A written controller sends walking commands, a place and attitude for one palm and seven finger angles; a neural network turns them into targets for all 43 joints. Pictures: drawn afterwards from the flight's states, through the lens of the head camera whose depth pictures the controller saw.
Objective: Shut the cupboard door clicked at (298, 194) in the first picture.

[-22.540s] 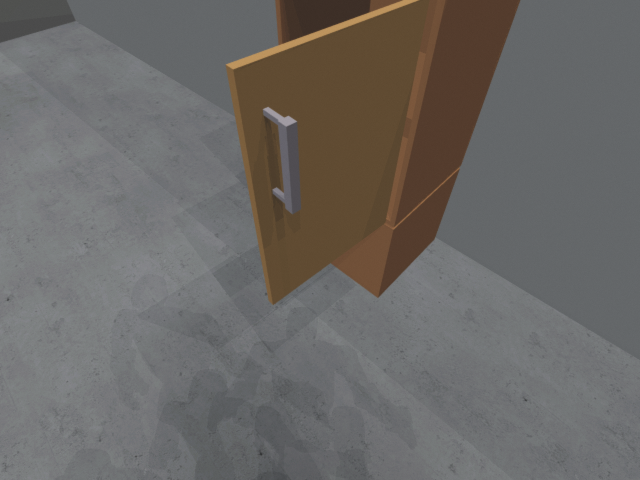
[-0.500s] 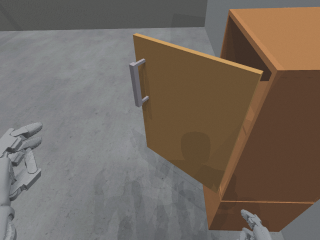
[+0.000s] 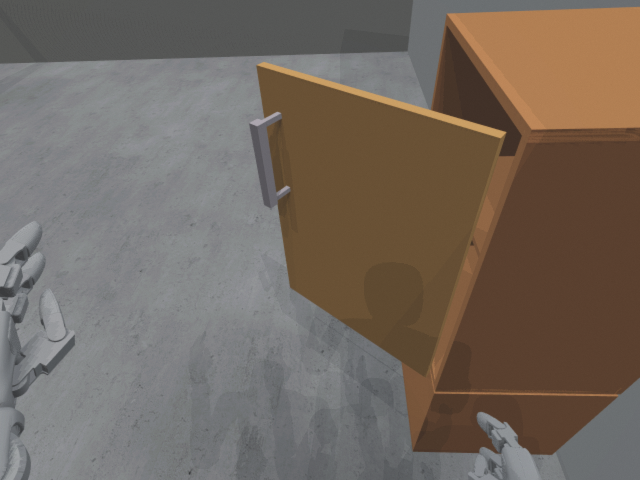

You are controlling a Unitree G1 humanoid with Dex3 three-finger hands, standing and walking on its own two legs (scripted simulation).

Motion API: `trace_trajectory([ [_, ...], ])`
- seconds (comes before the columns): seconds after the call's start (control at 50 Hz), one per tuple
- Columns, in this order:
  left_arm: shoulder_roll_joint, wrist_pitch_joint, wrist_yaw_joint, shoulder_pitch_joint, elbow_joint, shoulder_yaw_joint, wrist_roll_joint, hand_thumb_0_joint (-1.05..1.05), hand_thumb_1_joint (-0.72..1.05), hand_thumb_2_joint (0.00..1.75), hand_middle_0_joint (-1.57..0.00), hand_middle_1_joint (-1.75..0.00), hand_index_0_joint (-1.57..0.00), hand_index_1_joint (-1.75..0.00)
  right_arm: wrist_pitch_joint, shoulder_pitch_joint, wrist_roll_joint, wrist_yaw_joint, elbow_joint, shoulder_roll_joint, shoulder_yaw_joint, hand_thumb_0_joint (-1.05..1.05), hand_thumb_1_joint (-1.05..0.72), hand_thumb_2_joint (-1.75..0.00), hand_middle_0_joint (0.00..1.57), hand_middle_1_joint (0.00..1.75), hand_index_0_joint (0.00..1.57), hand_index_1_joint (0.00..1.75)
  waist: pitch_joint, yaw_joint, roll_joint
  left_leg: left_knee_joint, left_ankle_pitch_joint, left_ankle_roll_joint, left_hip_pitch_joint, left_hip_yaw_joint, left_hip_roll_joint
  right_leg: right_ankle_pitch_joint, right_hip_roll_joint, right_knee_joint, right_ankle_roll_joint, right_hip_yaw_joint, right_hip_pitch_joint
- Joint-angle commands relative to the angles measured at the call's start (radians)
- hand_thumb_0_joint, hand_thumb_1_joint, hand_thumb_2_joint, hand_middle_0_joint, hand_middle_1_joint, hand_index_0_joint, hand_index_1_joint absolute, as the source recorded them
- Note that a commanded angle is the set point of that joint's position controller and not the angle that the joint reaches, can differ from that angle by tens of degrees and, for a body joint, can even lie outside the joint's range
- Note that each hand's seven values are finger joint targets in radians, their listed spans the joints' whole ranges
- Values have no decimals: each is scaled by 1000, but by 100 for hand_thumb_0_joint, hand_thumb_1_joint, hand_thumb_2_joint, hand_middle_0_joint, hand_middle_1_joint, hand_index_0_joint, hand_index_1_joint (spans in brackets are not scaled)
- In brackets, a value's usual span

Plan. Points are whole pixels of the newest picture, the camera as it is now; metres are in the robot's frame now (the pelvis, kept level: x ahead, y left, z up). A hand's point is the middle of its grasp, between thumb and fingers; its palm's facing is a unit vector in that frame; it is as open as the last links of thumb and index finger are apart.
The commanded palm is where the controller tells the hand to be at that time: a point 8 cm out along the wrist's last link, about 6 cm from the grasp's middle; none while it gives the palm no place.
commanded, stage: step back with the hand held close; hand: left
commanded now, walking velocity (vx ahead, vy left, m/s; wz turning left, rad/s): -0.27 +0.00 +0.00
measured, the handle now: (272, 161) +0.63 +0.17 +0.08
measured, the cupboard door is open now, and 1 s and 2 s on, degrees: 52 52 52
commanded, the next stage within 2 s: stop stepping back and stand still in 1.42 s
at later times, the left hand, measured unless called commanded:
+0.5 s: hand (28, 351) +0.17 +0.29 +0.17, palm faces +0.45 -0.74 -0.50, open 7.4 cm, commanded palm +0.11 +0.32 +0.17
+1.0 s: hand (1, 415) +0.11 +0.27 +0.17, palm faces +0.49 -0.73 -0.48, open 7.4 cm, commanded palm +0.05 +0.31 +0.17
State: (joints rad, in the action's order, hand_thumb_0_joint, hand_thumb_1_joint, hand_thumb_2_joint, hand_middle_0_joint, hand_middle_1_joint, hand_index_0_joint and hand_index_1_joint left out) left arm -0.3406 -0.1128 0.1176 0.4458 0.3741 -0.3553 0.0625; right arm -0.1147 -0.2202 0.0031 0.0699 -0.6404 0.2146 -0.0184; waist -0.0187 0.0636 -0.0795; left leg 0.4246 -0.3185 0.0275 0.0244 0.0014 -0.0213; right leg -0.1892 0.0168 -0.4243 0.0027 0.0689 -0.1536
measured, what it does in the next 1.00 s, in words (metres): shifts its weight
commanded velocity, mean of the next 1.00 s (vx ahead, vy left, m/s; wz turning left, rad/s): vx -0.30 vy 0.00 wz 0.00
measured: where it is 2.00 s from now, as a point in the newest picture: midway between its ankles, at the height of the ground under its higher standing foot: outside the picture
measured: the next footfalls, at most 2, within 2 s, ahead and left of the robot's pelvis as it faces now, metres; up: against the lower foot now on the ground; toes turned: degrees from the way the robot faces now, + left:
right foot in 1.38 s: -0.29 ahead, -0.13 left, +0.00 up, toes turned -3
left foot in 1.64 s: -0.14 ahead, +0.06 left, +0.00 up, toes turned -4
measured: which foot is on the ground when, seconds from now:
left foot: down 0.00-1.00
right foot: down 0.00-1.00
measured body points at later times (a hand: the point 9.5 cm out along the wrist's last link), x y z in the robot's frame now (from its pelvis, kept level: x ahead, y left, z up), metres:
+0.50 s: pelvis -0.03 +0.02 -0.01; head -0.03 +0.02 +0.44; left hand +0.14 +0.33 +0.20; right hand +0.15 -0.22 -0.08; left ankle -0.05 +0.10 -0.74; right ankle +0.03 -0.13 -0.74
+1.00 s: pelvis -0.09 +0.01 -0.03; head -0.08 +0.01 +0.42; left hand +0.08 +0.31 +0.20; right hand +0.08 -0.25 -0.10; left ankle -0.05 +0.10 -0.74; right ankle +0.03 -0.13 -0.74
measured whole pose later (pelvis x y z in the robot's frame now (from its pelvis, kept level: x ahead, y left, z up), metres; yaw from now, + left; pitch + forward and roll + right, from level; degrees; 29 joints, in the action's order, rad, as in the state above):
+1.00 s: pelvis -0.09 +0.01 -0.03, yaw +0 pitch +0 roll +0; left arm -0.42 -0.26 0.14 0.48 0.51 -0.50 0.01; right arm -0.03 -0.22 0.01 0.07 -0.54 0.24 0.03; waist 0.00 0.00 0.01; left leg 0.77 -0.39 0.05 0.43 -0.01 -0.03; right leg -0.16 0.02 -0.65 -0.02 -0.02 -0.50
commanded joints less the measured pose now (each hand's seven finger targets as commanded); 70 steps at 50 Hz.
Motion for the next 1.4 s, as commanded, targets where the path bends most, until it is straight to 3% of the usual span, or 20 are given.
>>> trace_trajectory([
  [0.0,-316,-107,20,-239,258,-244,0,0,90,90,-20,-30,-20,-30,-30,123,15,0,201,129,50,0,-90,-90,20,30,20,30,-34,-30,39,-51,82,13,299,30,53,40,75,109,30,-183,62],
  [0.04,-250,-114,14,-96,184,-192,-8,0,90,90,-20,-30,-20,-30,-7,107,10,-2,178,111,57,0,-90,-90,20,30,20,30,2,-35,151,53,54,14,269,41,37,21,161,155,66,-258,17],
  [0.12,-207,-124,23,46,216,-151,-10,0,90,90,-20,-30,-20,-30,26,97,12,-11,189,116,65,0,-90,-90,20,30,20,30,142,-50,124,95,83,4,262,37,46,114,223,85,89,-239,33],
  [0.26,-291,-137,45,80,381,-243,-7,0,90,90,-20,-30,-20,-30,63,131,9,17,240,136,79,0,-90,-90,20,30,20,30,224,-48,-27,-1,518,2,317,119,138,405,68,-186,8,-87,113],
  [0.34,-278,-131,36,89,365,-245,-7,0,90,90,-20,-30,-20,-30,67,113,2,19,249,144,91,0,-90,-90,20,30,20,30,211,-45,-52,-3,645,0,330,128,174,279,35,-249,-3,-79,81],
  [0.42,-231,-126,31,84,284,-225,-11,0,90,90,-20,-30,-20,-30,60,96,-2,14,246,148,92,0,-90,-90,20,30,20,30,95,-51,-57,-71,334,48,516,139,214,116,9,-292,-10,-86,97],
  [0.52,-214,-129,27,12,234,-187,-30,0,90,90,-20,-30,-20,-30,64,79,9,12,250,150,87,0,-90,-90,20,30,20,30,12,-68,59,-4,-144,51,695,104,118,199,78,-187,17,-230,91],
  [0.62,-261,-161,37,-23,369,-208,-33,0,90,90,-20,-30,-20,-30,53,92,4,7,256,141,82,0,-90,-90,20,30,20,30,138,-66,86,48,-32,42,536,105,87,183,91,-144,25,-232,32],
  [0.8,-283,-189,44,65,390,-295,-32,0,90,90,-20,-30,-20,-30,26,91,3,14,264,147,86,0,-90,-90,20,30,20,30,169,-57,-53,-11,-107,75,765,142,148,308,26,-334,-7,-186,220],
  [0.9,-248,-182,37,24,272,-255,-37,0,90,90,-20,-30,-20,-30,34,78,8,8,250,152,94,0,-90,-90,20,30,20,30,52,-65,77,70,-338,59,824,117,96,87,88,-206,25,-305,75],
  [1.0,-262,-188,47,-15,281,-219,-38,0,90,90,-20,-30,-20,-30,47,67,6,-12,235,133,92,0,-90,-90,20,30,20,30,48,-78,252,243,-241,28,510,82,45,-326,193,97,69,-369,-283],
  [1.06,-283,-210,61,17,354,-244,-39,0,90,90,-20,-30,-20,-30,43,72,7,-4,240,141,89,0,-90,-90,20,30,20,30,110,-86,118,74,-273,59,508,140,80,-273,106,-17,24,-233,-220],
  [1.1,-286,-229,66,35,412,-284,-56,0,90,90,-20,-30,-20,-30,23,90,8,6,252,160,91,0,-90,-90,20,30,20,30,156,-80,-121,-152,-436,135,772,278,228,-76,-28,-385,-28,-125,58],
  [1.12,-291,-236,63,20,458,-303,-61,0,90,90,-20,-30,-20,-30,6,113,2,11,259,157,95,0,-90,-90,20,30,20,30,167,-64,-232,-229,-395,165,870,360,318,4,-86,-564,-45,-84,152],
  [1.16,-308,-237,57,44,484,-318,-42,0,90,90,-20,-30,-20,-30,-20,105,-10,11,236,134,108,0,-90,-90,20,30,20,30,202,-63,-195,-188,-104,163,726,332,356,-137,-93,-659,-37,-116,58],
  [1.18,-292,-245,50,78,453,-315,-47,0,90,90,-20,-30,-20,-30,-35,106,-6,2,219,144,119,0,-90,-90,20,30,20,30,203,-57,-156,-179,-165,153,722,286,355,-199,-108,-652,-37,-115,77],
  [1.22,-264,-252,44,126,388,-307,-36,0,90,90,-20,-30,-20,-30,-52,77,-12,-3,189,128,111,0,-90,-90,20,30,20,30,134,-48,-145,-128,-55,133,626,238,305,-231,-90,-452,-30,-84,13],
  [1.26,-203,-245,36,115,356,-219,-12,0,90,90,-20,-30,-20,-30,-78,61,-20,-7,131,108,95,0,-90,-90,20,30,20,30,102,-59,-119,-66,323,104,311,224,281,-267,-71,-212,-30,-62,-192],
  [1.32,-209,-241,32,-6,326,-174,-15,0,90,90,-20,-30,-20,-30,-111,65,-25,-14,59,127,100,0,-90,-90,20,30,20,30,197,-50,-153,74,953,85,-101,199,302,-164,-44,22,-35,-101,-285],
  [1.38,-234,-243,28,-85,381,-169,-26,0,90,90,-20,-30,-20,-30,-107,99,-18,-22,62,133,110,0,-90,-90,20,30,20,30,342,-28,-169,159,1080,44,-267,107,275,3,-46,142,-47,-77,-207],
])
